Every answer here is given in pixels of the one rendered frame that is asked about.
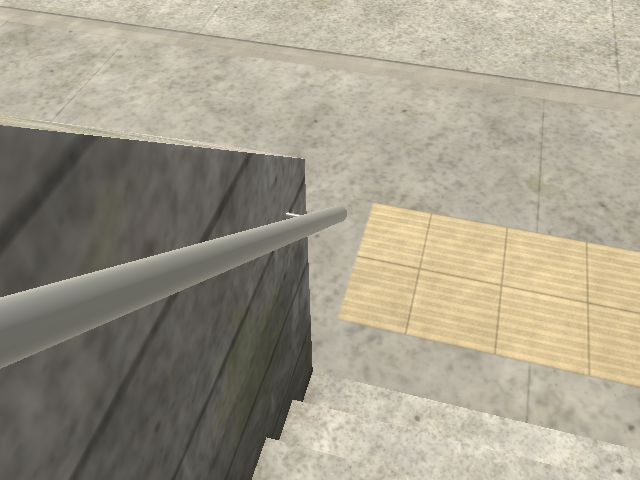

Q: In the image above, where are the stairs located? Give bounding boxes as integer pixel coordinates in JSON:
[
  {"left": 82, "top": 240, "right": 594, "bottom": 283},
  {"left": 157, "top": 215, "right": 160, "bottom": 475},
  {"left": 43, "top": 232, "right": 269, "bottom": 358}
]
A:
[{"left": 252, "top": 371, "right": 640, "bottom": 480}]

